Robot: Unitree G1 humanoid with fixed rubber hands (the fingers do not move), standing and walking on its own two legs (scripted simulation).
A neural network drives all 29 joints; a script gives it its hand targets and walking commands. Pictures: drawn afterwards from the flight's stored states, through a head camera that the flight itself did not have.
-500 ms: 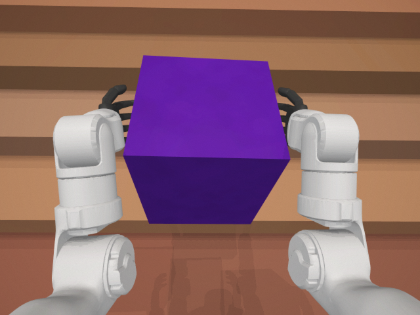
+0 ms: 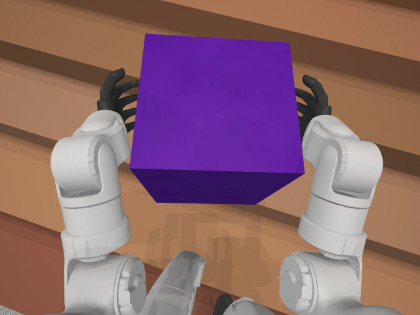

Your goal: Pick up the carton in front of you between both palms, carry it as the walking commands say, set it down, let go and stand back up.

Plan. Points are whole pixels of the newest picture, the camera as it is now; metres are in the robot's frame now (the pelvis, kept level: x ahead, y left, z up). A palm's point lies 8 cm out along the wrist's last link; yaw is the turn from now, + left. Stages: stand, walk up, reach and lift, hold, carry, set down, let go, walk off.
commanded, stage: carry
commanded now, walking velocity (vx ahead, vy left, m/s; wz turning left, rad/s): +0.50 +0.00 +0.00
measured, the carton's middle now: (211, 136) +0.40 +0.08 +0.05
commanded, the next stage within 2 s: none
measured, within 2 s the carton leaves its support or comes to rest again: neither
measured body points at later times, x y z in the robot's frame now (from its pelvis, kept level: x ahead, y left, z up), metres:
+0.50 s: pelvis +0.31 +0.04 +0.14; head +0.33 +0.01 +0.59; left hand +0.74 +0.13 +0.34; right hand +0.69 -0.17 +0.31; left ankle +0.36 +0.09 -0.59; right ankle +0.32 -0.05 -0.49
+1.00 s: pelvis +0.58 +0.05 +0.19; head +0.68 +0.01 +0.62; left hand +0.93 +0.28 +0.32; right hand +1.01 -0.01 +0.29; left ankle +0.67 +0.09 -0.46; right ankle +0.48 -0.10 -0.29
